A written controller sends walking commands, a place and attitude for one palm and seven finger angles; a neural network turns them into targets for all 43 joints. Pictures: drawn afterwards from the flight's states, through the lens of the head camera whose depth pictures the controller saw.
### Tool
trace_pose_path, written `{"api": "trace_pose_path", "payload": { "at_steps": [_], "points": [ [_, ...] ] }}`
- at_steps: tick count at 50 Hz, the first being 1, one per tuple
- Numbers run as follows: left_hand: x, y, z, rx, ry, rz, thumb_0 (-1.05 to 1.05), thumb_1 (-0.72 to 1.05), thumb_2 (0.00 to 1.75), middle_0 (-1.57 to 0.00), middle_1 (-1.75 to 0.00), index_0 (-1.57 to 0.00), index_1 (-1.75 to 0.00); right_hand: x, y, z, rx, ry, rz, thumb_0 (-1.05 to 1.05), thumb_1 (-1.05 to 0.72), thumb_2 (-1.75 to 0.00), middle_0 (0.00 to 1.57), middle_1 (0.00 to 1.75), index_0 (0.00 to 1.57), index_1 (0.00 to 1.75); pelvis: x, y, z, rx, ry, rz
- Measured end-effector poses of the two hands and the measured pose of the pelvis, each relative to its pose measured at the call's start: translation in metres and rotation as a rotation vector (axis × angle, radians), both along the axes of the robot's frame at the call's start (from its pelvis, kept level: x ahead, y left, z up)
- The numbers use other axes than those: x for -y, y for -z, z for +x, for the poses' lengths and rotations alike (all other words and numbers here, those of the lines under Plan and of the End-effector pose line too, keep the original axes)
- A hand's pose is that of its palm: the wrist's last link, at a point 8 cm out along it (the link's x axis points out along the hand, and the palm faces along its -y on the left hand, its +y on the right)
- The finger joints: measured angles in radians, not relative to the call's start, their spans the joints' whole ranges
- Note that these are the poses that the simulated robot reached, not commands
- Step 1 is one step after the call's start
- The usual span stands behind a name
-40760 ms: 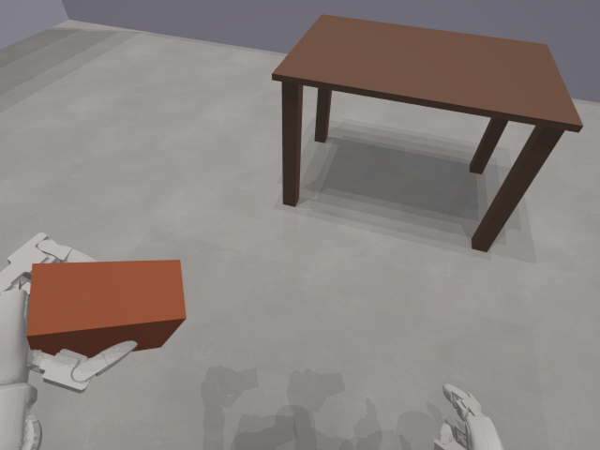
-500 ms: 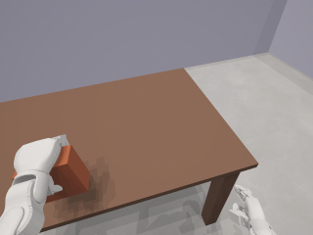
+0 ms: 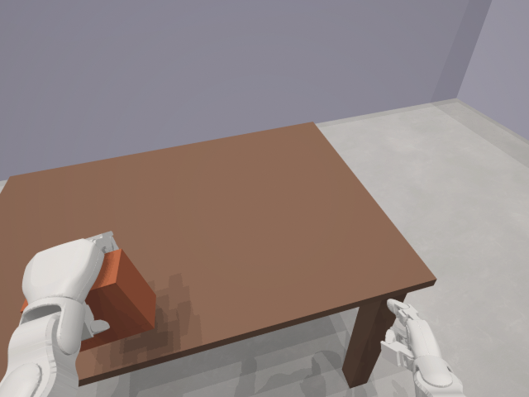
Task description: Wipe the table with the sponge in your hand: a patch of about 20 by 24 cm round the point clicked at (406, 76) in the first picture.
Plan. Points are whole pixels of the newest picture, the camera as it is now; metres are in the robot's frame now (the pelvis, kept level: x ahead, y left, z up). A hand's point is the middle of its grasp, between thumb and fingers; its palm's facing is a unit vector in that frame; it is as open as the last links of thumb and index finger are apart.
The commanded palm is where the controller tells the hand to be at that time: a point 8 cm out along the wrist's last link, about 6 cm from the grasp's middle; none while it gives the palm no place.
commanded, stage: bring the sponge back beside the body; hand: left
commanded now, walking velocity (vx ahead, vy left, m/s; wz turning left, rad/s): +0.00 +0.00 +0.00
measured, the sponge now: (104, 309) +0.19 +0.30 +0.05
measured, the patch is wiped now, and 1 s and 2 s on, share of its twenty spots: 0.95 0.95 0.95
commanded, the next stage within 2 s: step back with the hand held close in 0.62 s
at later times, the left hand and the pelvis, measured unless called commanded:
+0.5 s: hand (96, 299) +0.18 +0.28 +0.10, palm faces +0.07 -0.13 -0.99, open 10.4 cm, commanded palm +0.15 +0.27 +0.18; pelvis -0.01 -0.01 +0.00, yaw +0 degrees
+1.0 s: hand (122, 267) +0.20 +0.23 +0.15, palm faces +0.30 -0.87 -0.39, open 10.4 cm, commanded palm +0.15 +0.28 +0.17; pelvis -0.01 +0.00 -0.01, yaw +1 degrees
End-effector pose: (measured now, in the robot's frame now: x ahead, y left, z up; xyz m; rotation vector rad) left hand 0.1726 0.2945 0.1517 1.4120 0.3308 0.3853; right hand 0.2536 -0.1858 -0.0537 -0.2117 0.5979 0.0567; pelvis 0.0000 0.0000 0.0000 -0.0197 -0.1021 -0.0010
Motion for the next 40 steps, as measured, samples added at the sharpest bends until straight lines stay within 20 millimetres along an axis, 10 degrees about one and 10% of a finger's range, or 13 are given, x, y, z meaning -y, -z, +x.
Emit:
{"api": "trace_pose_path", "payload": {
  "at_steps": [38, 40],
  "points": [
    [0.021, -0.001, -0.013, 0.019, 0.011, -0.015, -0.01, -0.53, 1.05, -0.71, -1.30, -0.72, -1.33, 0.014, 0.001, -0.014, 0.022, 0.016, 0.005, 0.01, -0.90, -0.90, 0.20, 0.30, 0.20, 0.30, 0.010, 0.002, -0.010, 0.011, 0.008, 0.004],
    [0.017, 0.000, -0.011, 0.151, 0.060, -0.389, -0.01, -0.53, 1.05, -0.71, -1.30, -0.72, -1.33, 0.013, -0.003, -0.016, 0.045, 0.014, 0.003, 0.01, -0.90, -0.90, 0.20, 0.30, 0.20, 0.30, 0.010, 0.003, -0.010, -0.010, 0.003, -0.003]
  ]
}}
